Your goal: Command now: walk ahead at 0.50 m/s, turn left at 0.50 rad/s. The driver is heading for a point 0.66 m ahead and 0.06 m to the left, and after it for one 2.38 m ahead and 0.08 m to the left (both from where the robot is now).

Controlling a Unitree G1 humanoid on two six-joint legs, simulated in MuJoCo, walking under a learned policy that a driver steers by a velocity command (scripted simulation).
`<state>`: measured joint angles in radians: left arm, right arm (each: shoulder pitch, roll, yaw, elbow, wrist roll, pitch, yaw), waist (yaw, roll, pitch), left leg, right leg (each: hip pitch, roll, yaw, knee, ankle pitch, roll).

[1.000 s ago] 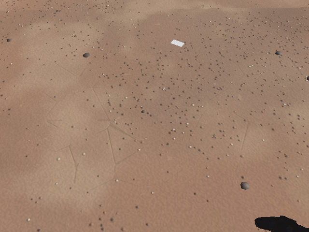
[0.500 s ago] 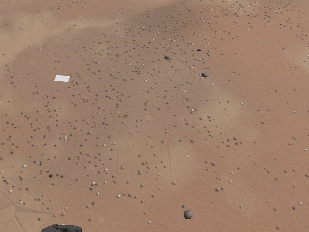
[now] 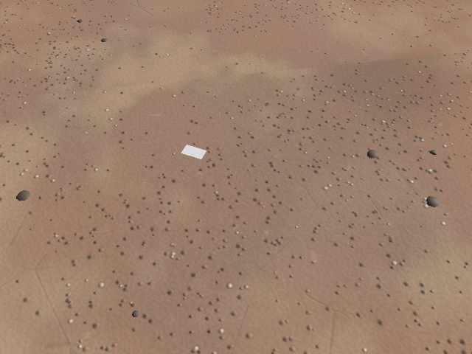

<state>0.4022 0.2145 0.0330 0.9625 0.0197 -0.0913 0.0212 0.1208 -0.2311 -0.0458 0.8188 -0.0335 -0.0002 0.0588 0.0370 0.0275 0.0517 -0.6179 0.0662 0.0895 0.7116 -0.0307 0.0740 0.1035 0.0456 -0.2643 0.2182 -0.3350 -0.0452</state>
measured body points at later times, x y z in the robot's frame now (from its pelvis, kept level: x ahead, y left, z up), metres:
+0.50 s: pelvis +0.27 +0.04 +0.01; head +0.30 +0.06 +0.46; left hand +0.38 +0.31 -0.11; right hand +0.33 -0.23 -0.12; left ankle +0.17 +0.07 -0.73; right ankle +0.47 -0.08 -0.68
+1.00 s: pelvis +0.56 +0.04 +0.01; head +0.59 +0.03 +0.46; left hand +0.55 +0.32 -0.11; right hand +0.74 -0.20 -0.10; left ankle +0.71 +0.23 -0.67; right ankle +0.52 -0.01 -0.73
